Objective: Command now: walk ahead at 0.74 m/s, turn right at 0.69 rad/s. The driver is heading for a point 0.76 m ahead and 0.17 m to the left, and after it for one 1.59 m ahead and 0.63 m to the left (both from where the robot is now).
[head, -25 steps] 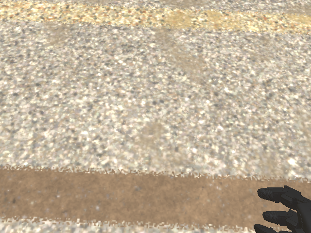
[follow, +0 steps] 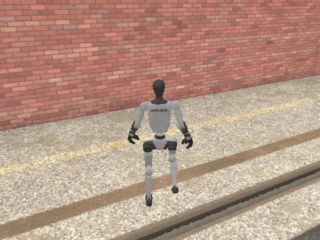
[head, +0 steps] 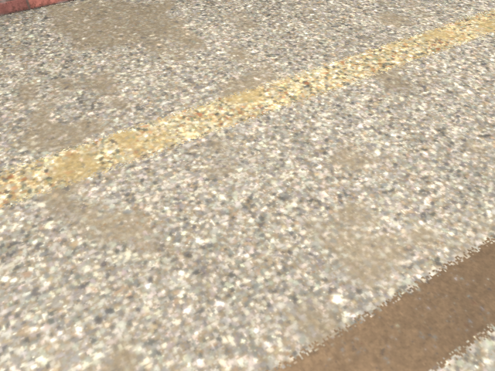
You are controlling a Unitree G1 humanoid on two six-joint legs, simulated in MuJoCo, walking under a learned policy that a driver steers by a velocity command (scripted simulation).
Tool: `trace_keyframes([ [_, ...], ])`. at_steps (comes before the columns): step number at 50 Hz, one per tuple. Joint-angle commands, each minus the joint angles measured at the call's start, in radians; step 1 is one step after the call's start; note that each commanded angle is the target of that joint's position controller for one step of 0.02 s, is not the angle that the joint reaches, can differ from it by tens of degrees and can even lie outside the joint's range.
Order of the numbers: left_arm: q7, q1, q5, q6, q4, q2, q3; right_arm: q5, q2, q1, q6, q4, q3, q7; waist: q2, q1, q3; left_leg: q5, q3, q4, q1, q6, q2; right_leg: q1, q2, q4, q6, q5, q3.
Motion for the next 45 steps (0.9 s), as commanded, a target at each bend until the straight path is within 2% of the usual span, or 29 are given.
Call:
trace_keyframes([
  [1, -0.011, -0.062, 0.002, -0.010, -0.089, 0.029, 0.005, -0.001, -0.144, -0.035, -0.034, -0.052, -0.044, 0.005, 0.138, 0.022, 0.040, -0.418, -0.265, -0.250, 0.026, 0.133, 0.264, -0.105, 0.010, -0.053, 0.003, 0.060, 0.048],
  [3, -0.016, -0.088, 0.001, -0.020, -0.091, 0.019, -0.003, 0.002, -0.139, -0.013, -0.040, -0.037, -0.043, 0.005, 0.137, 0.017, 0.073, -0.402, -0.230, -0.270, 0.011, 0.147, 0.264, -0.056, 0.010, -0.221, -0.001, 0.054, 0.048],
  [6, -0.031, -0.130, -0.009, -0.043, -0.100, 0.010, -0.021, 0.017, -0.160, -0.023, -0.024, -0.022, -0.052, 0.004, 0.189, 0.019, 0.080, -0.368, -0.159, -0.297, -0.091, 0.130, 0.216, 0.217, -0.007, -0.530, -0.026, -0.071, -0.095],
  [8, -0.021, -0.118, -0.017, -0.059, -0.095, 0.013, -0.025, 0.013, -0.185, 0.007, -0.003, -0.003, -0.063, 0.007, 0.203, 0.014, 0.113, -0.368, -0.186, -0.262, -0.128, 0.150, 0.223, 0.359, 0.021, -0.672, -0.052, -0.174, -0.124],
  [9, -0.011, -0.051, -0.019, -0.069, -0.075, 0.009, -0.025, 0.018, -0.179, 0.002, 0.010, 0.007, -0.065, 0.012, 0.165, 0.056, 0.117, -0.365, -0.187, -0.187, -0.160, 0.156, 0.218, 0.467, 0.037, -0.766, -0.070, -0.124, -0.137],
  [10, 0.008, 0.096, -0.019, -0.085, -0.019, 0.027, -0.012, 0.019, -0.143, -0.003, 0.011, 0.012, -0.056, 0.019, 0.063, 0.135, 0.078, -0.282, -0.148, 0.002, -0.256, 0.151, 0.159, 0.682, 0.059, -0.815, -0.075, -0.078, -0.128],
  [11, 0.028, 0.288, -0.001, -0.104, 0.029, 0.087, 0.009, 0.014, -0.066, -0.027, -0.002, -0.002, -0.033, 0.026, -0.123, 0.234, -0.042, -0.243, -0.058, 0.371, -0.405, 0.134, 0.040, 0.934, -0.072, -0.844, -0.055, -0.235, 0.029],
  [12, 0.048, 0.372, 0.031, -0.114, 0.010, 0.220, 0.026, 0.032, 0.063, -0.113, -0.023, -0.091, -0.001, 0.021, -0.354, 0.258, -0.082, -0.390, -0.080, 0.718, -0.685, 0.109, -0.058, 1.028, -0.342, -0.993, -0.065, -0.608, 0.445],
  [13, 0.066, 0.317, 0.021, -0.116, -0.017, 0.205, 0.032, 0.050, 0.005, -0.151, -0.024, -0.117, -0.018, 0.011, -0.191, 0.231, -0.043, -0.228, -0.203, 0.847, -0.785, 0.108, -0.065, 0.911, -0.402, -1.071, -0.106, -0.624, 0.647],
  [14, 0.067, 0.240, 0.011, -0.119, -0.015, 0.126, 0.010, 0.050, -0.030, -0.181, -0.021, -0.109, -0.030, 0.017, -0.095, 0.173, 0.024, -0.125, -0.223, 0.862, -0.796, 0.096, -0.001, 0.856, -0.366, -1.038, -0.102, -0.538, 0.504],
  [15, 0.064, 0.169, 0.003, -0.123, -0.021, 0.067, -0.007, 0.047, -0.043, -0.153, -0.015, -0.078, -0.033, 0.032, -0.082, 0.128, 0.040, -0.066, -0.194, 0.829, -0.737, 0.069, 0.026, 0.782, -0.303, -1.038, -0.084, -0.413, 0.357],
  [17, 0.071, 0.110, -0.006, -0.130, -0.021, 0.011, -0.025, 0.023, -0.047, -0.102, 0.017, -0.022, -0.040, 0.063, -0.118, 0.073, 0.061, -0.003, -0.141, 0.827, -0.660, 0.024, 0.067, 0.696, -0.230, -1.088, -0.071, -0.251, 0.171],
  [19, 0.070, 0.168, -0.010, -0.151, 0.020, -0.008, -0.028, 0.015, -0.022, -0.130, 0.036, -0.021, -0.038, 0.082, -0.096, 0.070, 0.102, 0.062, -0.130, 0.866, -0.686, 0.017, 0.079, 0.676, -0.225, -1.133, -0.079, -0.143, 0.084],
  [20, 0.066, 0.189, -0.009, -0.158, 0.046, -0.015, -0.029, 0.018, -0.011, -0.151, 0.046, -0.021, -0.036, 0.091, -0.064, 0.066, 0.140, 0.097, -0.125, 0.869, -0.715, 0.018, 0.079, 0.675, -0.218, -1.155, -0.075, -0.083, 0.032],
  [23, 0.057, 0.211, -0.007, -0.172, 0.102, -0.039, -0.033, 0.023, -0.007, -0.251, 0.054, -0.038, -0.032, 0.103, -0.052, 0.064, 0.193, 0.186, -0.058, 0.783, -0.717, 0.031, 0.061, 0.671, -0.172, -1.187, -0.049, 0.129, -0.148],
  [27, 0.077, 0.270, -0.001, -0.164, 0.179, -0.025, -0.035, 0.022, 0.021, -0.398, 0.052, -0.097, -0.003, 0.122, -0.022, 0.064, 0.221, 0.178, 0.116, 0.535, -0.611, 0.104, 0.025, 0.742, -0.138, -1.172, -0.009, 0.584, -0.315],
  [29, 0.098, 0.275, -0.001, -0.156, 0.194, 0.034, -0.025, 0.031, 0.013, -0.388, 0.057, -0.101, 0.001, 0.118, -0.051, 0.030, 0.157, 0.167, 0.201, 0.431, -0.423, 0.150, -0.053, 0.786, -0.155, -1.062, 0.008, 1.122, -0.358],
  [30, 0.111, 0.267, -0.001, -0.147, 0.195, 0.071, -0.016, 0.031, -0.006, -0.332, 0.060, -0.089, -0.002, 0.110, -0.091, -0.012, 0.108, 0.143, 0.205, 0.408, -0.341, 0.167, -0.081, 0.824, -0.178, -0.971, 0.012, 1.319, -0.356],
  [31, 0.121, 0.232, 0.006, -0.131, 0.190, 0.106, -0.004, 0.031, -0.045, -0.204, 0.063, -0.056, -0.017, 0.101, -0.116, -0.089, 0.037, 0.098, 0.193, 0.405, -0.210, 0.186, -0.109, 0.834, -0.203, -0.812, 0.010, 1.445, -0.345],
  [32, 0.125, 0.167, 0.013, -0.115, 0.170, 0.131, 0.006, 0.032, -0.094, 0.000, 0.063, 0.006, -0.041, 0.087, -0.133, -0.185, -0.043, 0.034, 0.159, 0.404, -0.014, 0.213, -0.127, 0.780, -0.222, -0.577, -0.008, 1.489, -0.320],
  [33, 0.112, 0.102, 0.013, -0.104, 0.140, 0.150, 0.015, 0.025, -0.156, 0.224, 0.053, 0.077, -0.077, 0.065, -0.096, -0.276, -0.122, -0.019, 0.062, 0.303, 0.275, 0.254, -0.129, 0.604, -0.203, -0.238, -0.038, 1.299, -0.295],
  [34, 0.078, 0.083, 0.017, -0.112, 0.137, 0.060, -0.001, 0.034, -0.191, 0.193, 0.055, 0.098, -0.102, 0.037, 0.069, -0.204, -0.066, -0.073, -0.069, 0.281, 0.427, 0.281, -0.052, 0.305, -0.035, 0.124, -0.052, 0.227, -0.273],
  [35, 0.070, 0.125, 0.005, -0.133, 0.025, -0.034, -0.029, 0.008, -0.297, 0.083, 0.076, 0.063, -0.121, 0.030, 0.267, -0.054, -0.113, -0.062, -0.575, 0.190, 0.624, 0.453, 0.160, -0.109, 0.100, 0.458, -0.001, -0.293, -0.160],
  [36, 0.070, 0.034, 0.006, -0.161, -0.027, 0.009, -0.034, 0.028, -0.283, 0.097, 0.077, 0.030, -0.128, 0.028, 0.090, -0.108, -0.192, -0.219, -0.790, -0.010, 0.611, 0.491, 0.220, -0.189, 0.060, 0.457, -0.013, -0.204, 0.021],
  [38, 0.066, 0.014, 0.009, -0.181, -0.023, 0.031, -0.041, 0.025, -0.183, 0.047, 0.060, 0.051, -0.103, 0.017, -0.086, -0.002, 0.042, -0.254, -0.718, -0.153, 0.280, 0.396, 0.195, -0.132, -0.031, 0.238, -0.019, -0.131, 0.033],
  [40, 0.062, 0.043, 0.041, -0.137, -0.013, 0.016, -0.049, 0.022, -0.139, -0.023, 0.030, 0.042, -0.080, 0.006, -0.107, 0.088, 0.128, -0.154, -0.568, -0.169, 0.009, 0.364, 0.107, -0.009, -0.082, 0.100, 0.019, -0.175, 0.035],
  [41, 0.060, 0.035, 0.048, -0.113, -0.019, 0.006, -0.054, 0.027, -0.126, -0.034, 0.015, 0.040, -0.070, 0.008, -0.097, 0.105, 0.147, -0.152, -0.517, -0.185, -0.104, 0.356, 0.071, 0.040, -0.102, 0.019, 0.038, -0.204, 0.025],
  [43, 0.050, -0.090, 0.043, -0.097, -0.078, -0.009, -0.066, 0.033, -0.144, -0.044, -0.007, 0.036, -0.072, 0.014, -0.053, 0.086, 0.188, -0.095, -0.437, -0.236, -0.257, 0.341, 0.004, 0.110, -0.114, -0.198, 0.061, -0.093, -0.027],
  [45, 0.040, -0.185, 0.021, -0.104, -0.109, -0.045, -0.082, 0.034, -0.144, -0.018, -0.010, 0.053, -0.077, 0.017, -0.015, 0.047, 0.203, 0.293, -0.358, -0.168, -0.281, 0.281, -0.057, 0.203, -0.075, -0.416, 0.055, 0.126, -0.065],
])
Next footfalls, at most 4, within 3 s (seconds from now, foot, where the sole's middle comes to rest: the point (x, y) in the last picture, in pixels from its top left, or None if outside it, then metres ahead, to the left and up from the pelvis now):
0.22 right None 0.16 -0.18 -0.78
0.68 left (234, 363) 0.58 0.03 -0.78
1.06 right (209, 235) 1.02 0.10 -0.78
1.48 left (161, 288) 0.82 0.25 -0.78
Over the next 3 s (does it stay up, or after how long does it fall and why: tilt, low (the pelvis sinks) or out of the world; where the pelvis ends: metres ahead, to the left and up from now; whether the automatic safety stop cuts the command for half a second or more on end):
stays up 0.78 0.07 -0.02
